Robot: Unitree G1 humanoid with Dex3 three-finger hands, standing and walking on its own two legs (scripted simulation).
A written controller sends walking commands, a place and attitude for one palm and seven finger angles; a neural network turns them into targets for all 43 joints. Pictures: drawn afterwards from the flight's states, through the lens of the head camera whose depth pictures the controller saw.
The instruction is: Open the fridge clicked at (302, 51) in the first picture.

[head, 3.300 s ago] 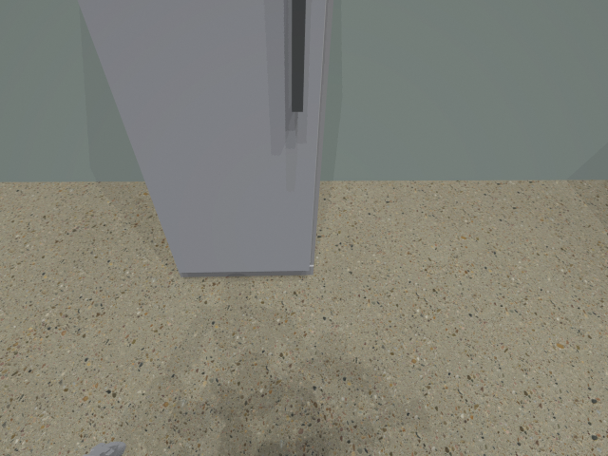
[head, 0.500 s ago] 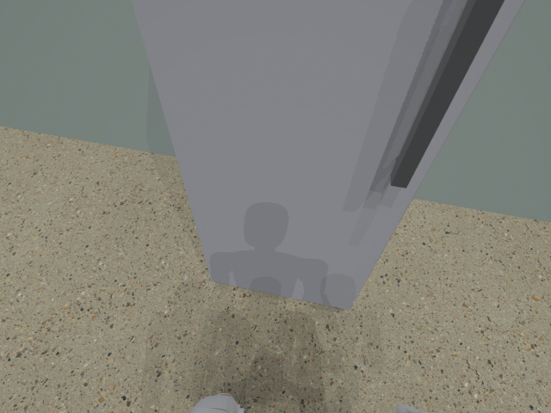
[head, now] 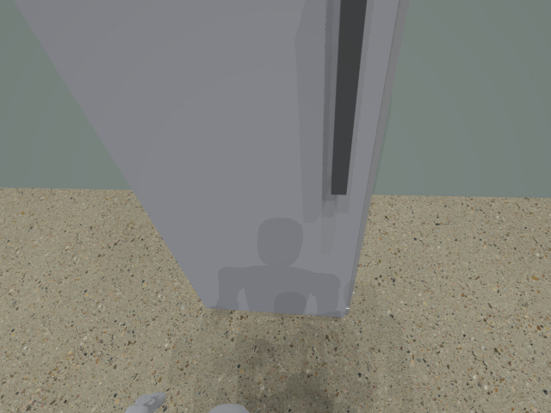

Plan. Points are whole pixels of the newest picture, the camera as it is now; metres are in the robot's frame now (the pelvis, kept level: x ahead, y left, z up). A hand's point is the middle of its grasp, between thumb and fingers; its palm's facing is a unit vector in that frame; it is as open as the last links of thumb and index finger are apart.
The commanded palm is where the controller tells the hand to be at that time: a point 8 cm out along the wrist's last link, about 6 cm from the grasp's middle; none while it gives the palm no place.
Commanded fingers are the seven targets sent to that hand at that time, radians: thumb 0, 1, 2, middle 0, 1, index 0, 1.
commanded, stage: come to a stop and stand still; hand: right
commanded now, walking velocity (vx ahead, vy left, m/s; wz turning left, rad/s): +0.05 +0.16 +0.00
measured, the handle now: (346, 73) +0.49 -0.09 +0.24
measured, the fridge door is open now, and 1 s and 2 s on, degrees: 0 0 0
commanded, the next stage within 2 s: look again from close up in 1.26 s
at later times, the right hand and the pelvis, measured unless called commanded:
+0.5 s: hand out of the picture -0.10 -0.16 -0.17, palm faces +0.04 +0.98 -0.17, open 7.3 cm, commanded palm none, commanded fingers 0.00 -0.90 -0.90 0.20 0.30 0.20 0.30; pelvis -0.06 +0.00 +0.01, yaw +1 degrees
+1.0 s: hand out of the picture -0.07 -0.20 -0.18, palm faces +0.04 +0.99 -0.14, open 7.3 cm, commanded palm none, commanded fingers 0.00 -0.90 -0.90 0.20 0.30 0.20 0.30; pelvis -0.05 -0.05 +0.00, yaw +1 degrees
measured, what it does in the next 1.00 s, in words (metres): steps on the spot: left foot, then right foot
